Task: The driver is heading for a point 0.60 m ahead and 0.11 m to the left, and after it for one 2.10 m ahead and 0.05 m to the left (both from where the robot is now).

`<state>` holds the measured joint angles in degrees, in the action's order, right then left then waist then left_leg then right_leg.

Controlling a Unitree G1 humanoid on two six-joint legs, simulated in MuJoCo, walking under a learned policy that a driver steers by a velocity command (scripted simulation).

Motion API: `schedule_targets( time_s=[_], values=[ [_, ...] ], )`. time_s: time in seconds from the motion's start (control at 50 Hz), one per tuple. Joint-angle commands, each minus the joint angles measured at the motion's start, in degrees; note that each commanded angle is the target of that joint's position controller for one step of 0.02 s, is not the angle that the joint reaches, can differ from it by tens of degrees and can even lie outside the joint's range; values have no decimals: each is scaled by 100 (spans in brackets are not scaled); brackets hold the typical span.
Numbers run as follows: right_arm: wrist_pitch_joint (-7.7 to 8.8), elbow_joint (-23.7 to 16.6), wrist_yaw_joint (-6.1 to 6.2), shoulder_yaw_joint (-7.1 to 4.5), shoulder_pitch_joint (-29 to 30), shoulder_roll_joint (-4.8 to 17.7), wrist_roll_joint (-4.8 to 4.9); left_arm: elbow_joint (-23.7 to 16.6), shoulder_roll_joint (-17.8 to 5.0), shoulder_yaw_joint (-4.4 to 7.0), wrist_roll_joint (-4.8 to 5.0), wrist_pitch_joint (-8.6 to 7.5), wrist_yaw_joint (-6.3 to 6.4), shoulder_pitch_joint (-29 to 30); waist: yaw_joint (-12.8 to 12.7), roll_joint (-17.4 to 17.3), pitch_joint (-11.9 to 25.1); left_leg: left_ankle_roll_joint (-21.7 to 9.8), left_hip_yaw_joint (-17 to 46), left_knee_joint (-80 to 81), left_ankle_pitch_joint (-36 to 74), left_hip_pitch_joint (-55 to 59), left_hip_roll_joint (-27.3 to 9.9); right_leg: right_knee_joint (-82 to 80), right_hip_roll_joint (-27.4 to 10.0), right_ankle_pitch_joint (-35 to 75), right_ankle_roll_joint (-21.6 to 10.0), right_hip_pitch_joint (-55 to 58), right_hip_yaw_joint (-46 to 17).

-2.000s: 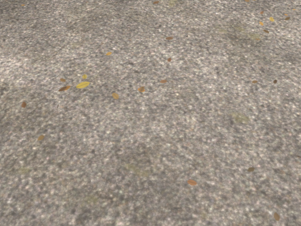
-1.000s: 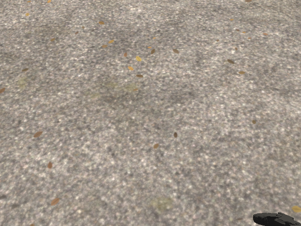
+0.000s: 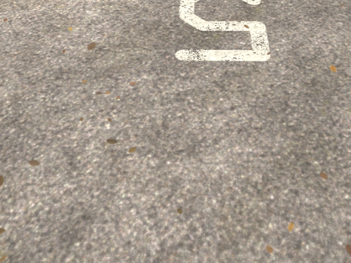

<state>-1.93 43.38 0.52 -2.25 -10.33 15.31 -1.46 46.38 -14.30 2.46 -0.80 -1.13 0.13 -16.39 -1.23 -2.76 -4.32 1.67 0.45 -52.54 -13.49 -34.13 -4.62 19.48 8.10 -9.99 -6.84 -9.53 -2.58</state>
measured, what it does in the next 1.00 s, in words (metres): steps on the spot: left foot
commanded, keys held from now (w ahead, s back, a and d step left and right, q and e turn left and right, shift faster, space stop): no key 0.84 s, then w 0.16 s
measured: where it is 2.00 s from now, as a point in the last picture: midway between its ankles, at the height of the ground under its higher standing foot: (165, 228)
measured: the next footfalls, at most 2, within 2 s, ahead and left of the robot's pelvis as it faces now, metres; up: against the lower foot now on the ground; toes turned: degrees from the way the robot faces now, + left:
left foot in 0.18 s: +0.11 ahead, +0.13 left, +0.00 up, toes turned +0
left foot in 1.20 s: +0.20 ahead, +0.17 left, +0.00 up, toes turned +2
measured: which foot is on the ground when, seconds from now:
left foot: up 0.00-0.16, down 0.18-0.96, up 0.98-1.00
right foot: down 0.00-1.00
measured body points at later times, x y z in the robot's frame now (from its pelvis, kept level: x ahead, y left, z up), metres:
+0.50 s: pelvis +0.06 +0.04 +0.00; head +0.06 +0.04 +0.45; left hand +0.11 +0.30 -0.15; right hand +0.14 -0.22 -0.13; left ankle +0.07 +0.13 -0.74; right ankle +0.01 -0.06 -0.74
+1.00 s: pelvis +0.06 +0.04 +0.00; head +0.06 +0.04 +0.45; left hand +0.04 +0.28 -0.16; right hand +0.07 -0.21 -0.15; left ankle +0.07 +0.13 -0.74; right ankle +0.00 -0.06 -0.74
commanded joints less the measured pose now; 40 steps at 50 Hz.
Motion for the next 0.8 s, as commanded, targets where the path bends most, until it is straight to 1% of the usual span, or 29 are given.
schedule_targets(
  time_s=[0.02,0.08,0.12,0.14,0.16,0.18,0.2,0.22,0.24,0.26,0.28,0.3,0.32,0.34,0.38,0.44,0.54,0.62,0.8],
  values=[
    [21,-258,37,-96,-123,423,33,-171,-737,137,-42,-47,50,-257,10,671,699,-80,-5,359,41,391,82,-30,-1771,4182,-542,635,-870],
    [41,-219,80,-72,-90,376,63,-75,-696,89,-78,-15,70,-254,-26,728,590,-181,-52,932,-286,817,247,186,-1801,4272,-554,646,-927],
    [69,-172,126,-53,-150,334,92,-16,-684,59,-70,9,92,-175,-7,757,515,-276,-99,1541,-478,1271,360,359,-1806,4176,-509,563,-1032],
    [92,-118,150,-39,-266,285,102,9,-667,39,-37,21,113,-83,85,714,489,-330,-119,2116,-312,1623,390,487,-1761,3954,-423,492,-1072],
    [140,-30,174,-16,-486,226,86,17,-637,11,26,23,141,54,263,601,509,-378,-31,2958,464,2275,301,619,-1660,3430,-221,248,-1077],
    [218,43,211,-33,-689,408,27,-6,-490,-52,50,-18,156,-13,263,262,722,-442,500,3329,1919,3112,-240,740,-1435,2451,64,-133,-1035],
    [270,-3,220,-81,-683,839,1,43,-363,-64,14,-25,158,-563,-122,-472,870,-758,1285,2999,4082,3625,-1169,983,-931,305,227,-492,-705],
    [231,0,179,-51,-432,739,126,276,-377,-53,39,97,188,-674,-41,-803,933,-1440,1531,2900,4626,3122,-1473,1033,-529,-1067,315,-250,-354],
    [227,-19,128,33,-299,494,115,305,-469,-52,-9,170,195,-468,-17,-678,838,-1481,1558,3089,4197,2812,-1393,984,-557,-1230,342,-40,-300],
    [220,-18,99,79,-97,420,90,331,-433,-58,-9,204,169,-309,-70,-609,735,-1260,1319,3177,3482,2540,-1109,665,-587,-926,342,203,-325],
    [200,-2,97,90,28,434,54,366,-411,-77,0,224,133,-185,-103,-539,659,-984,1074,3223,2693,2377,-794,325,-659,-443,347,394,-404],
    [196,39,105,90,-27,457,69,386,-474,-75,-20,232,106,-38,-25,-465,525,-742,924,3308,1861,2176,-549,97,-792,1,353,492,-560],
    [192,94,104,67,-97,512,94,490,-535,-66,-9,219,100,-36,51,-260,342,-596,721,3361,1353,2221,-316,67,-899,249,365,352,-610],
    [197,169,110,54,-162,540,113,600,-530,-71,7,194,106,-62,82,-82,315,-546,633,3322,1354,2416,-233,24,-964,469,373,285,-629],
    [218,329,124,49,-287,519,137,776,-498,-82,29,151,157,-59,115,113,375,-551,589,3231,1695,2721,-222,-98,-1022,611,388,252,-640],
    [243,488,114,51,-285,489,112,983,-478,-93,39,126,206,28,150,223,459,-590,567,3174,1936,2885,-239,-179,-1059,725,386,309,-626],
    [220,790,112,68,-273,450,93,1293,-444,-117,40,148,229,81,161,255,304,-570,554,3288,1570,2761,-187,-252,-1106,622,365,310,-624],
    [209,1025,114,94,-311,424,88,1506,-428,-150,39,144,243,71,166,257,248,-553,558,3352,1365,2731,-155,-293,-1140,555,348,291,-628],
    [188,1482,121,169,-473,310,90,1849,-309,-242,39,117,255,-27,181,253,112,-520,567,3437,937,2650,-95,-351,-1173,357,320,163,-622]
  ],
)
